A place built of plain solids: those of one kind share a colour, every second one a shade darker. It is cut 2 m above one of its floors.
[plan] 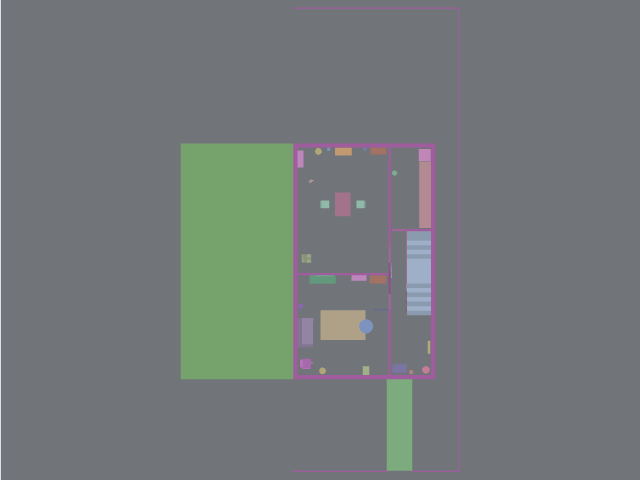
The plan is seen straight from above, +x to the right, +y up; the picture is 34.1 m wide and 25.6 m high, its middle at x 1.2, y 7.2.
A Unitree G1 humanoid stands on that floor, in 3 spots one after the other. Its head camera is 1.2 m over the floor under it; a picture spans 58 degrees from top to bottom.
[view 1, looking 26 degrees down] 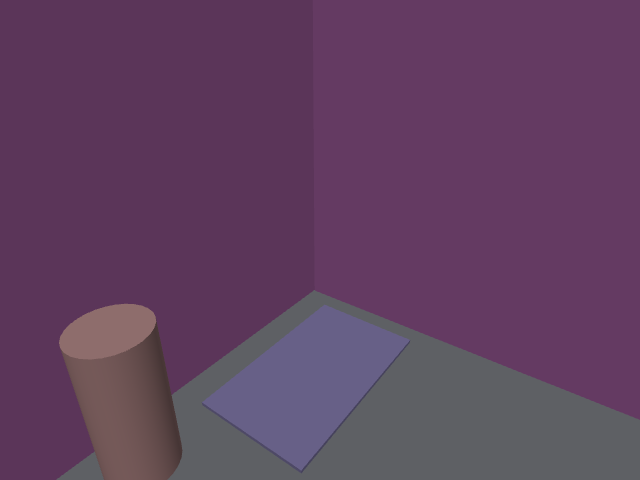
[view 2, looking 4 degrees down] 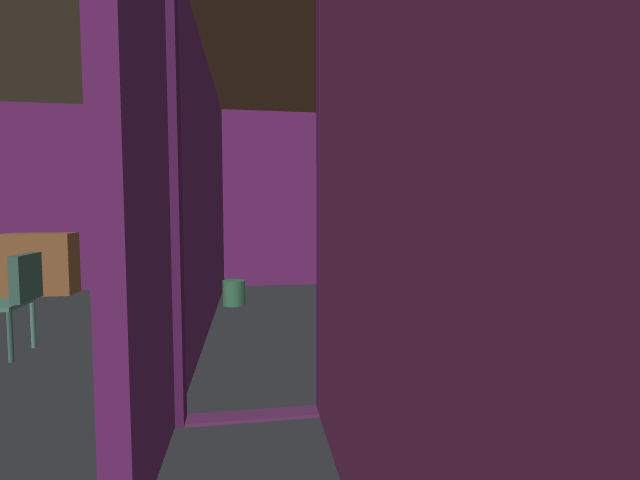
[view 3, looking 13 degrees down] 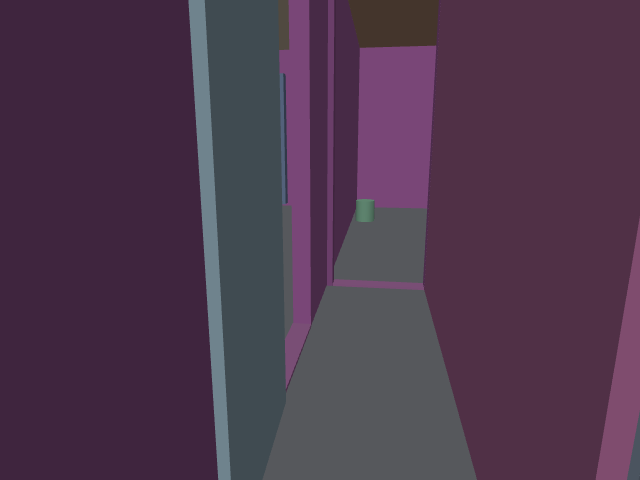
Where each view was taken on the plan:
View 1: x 6.48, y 1.12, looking -144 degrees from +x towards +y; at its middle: wall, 2.06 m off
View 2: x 5.41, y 5.27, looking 81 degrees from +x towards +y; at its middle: stair_bulkhead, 2.42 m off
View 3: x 5.41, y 4.21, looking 98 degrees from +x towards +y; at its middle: wall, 3.17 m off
